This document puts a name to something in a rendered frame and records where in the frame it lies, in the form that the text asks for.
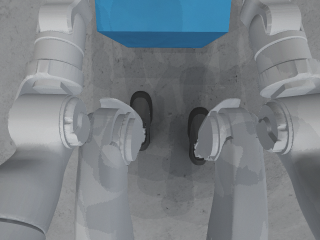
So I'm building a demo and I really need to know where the right robot upper arm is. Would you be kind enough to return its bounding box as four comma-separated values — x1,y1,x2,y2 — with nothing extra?
256,93,320,240

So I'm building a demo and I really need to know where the left robot thigh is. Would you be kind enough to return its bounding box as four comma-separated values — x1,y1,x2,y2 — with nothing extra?
74,107,140,240

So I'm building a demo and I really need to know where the left robot upper arm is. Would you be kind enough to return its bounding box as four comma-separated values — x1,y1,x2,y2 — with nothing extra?
0,93,91,240

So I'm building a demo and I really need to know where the left robot foot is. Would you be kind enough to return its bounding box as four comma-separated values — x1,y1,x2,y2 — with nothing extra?
130,91,153,151

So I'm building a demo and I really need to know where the robot right forearm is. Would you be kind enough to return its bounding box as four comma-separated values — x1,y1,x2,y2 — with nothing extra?
239,0,320,100

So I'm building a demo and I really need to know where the carton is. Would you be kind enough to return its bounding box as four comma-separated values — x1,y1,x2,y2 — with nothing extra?
95,0,232,48

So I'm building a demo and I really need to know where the robot left forearm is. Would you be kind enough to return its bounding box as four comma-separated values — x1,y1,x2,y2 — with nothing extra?
7,0,93,140

